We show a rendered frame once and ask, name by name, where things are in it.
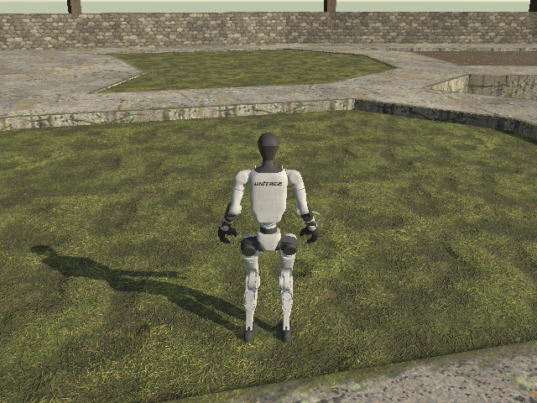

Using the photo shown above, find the robot left upper arm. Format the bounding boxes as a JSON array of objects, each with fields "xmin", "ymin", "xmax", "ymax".
[{"xmin": 228, "ymin": 169, "xmax": 251, "ymax": 215}]

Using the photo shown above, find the robot foot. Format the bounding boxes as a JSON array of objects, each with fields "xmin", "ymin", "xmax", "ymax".
[
  {"xmin": 243, "ymin": 321, "xmax": 258, "ymax": 343},
  {"xmin": 279, "ymin": 321, "xmax": 291, "ymax": 343}
]

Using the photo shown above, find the robot left hand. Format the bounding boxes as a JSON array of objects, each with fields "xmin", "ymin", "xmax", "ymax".
[{"xmin": 218, "ymin": 227, "xmax": 237, "ymax": 243}]

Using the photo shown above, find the robot right foot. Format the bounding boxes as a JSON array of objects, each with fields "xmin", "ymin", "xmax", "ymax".
[{"xmin": 279, "ymin": 321, "xmax": 291, "ymax": 343}]

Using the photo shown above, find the right robot forearm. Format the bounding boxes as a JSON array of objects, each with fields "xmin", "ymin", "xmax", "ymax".
[{"xmin": 301, "ymin": 202, "xmax": 317, "ymax": 231}]

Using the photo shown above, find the robot right hand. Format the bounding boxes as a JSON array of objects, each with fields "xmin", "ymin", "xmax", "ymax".
[{"xmin": 300, "ymin": 227, "xmax": 319, "ymax": 243}]

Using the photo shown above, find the robot right upper arm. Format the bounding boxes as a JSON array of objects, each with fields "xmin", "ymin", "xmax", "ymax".
[{"xmin": 286, "ymin": 169, "xmax": 309, "ymax": 215}]

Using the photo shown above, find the robot left foot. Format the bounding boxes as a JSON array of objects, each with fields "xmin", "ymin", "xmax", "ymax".
[{"xmin": 243, "ymin": 321, "xmax": 258, "ymax": 343}]

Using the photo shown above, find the left robot forearm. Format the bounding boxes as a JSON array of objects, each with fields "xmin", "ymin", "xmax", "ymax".
[{"xmin": 220, "ymin": 203, "xmax": 236, "ymax": 231}]

